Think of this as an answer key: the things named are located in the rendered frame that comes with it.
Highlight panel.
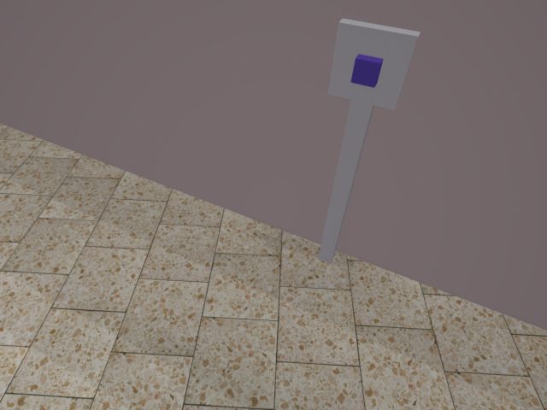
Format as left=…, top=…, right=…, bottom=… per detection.
left=318, top=19, right=421, bottom=264

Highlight button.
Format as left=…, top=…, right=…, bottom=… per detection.
left=351, top=54, right=383, bottom=88

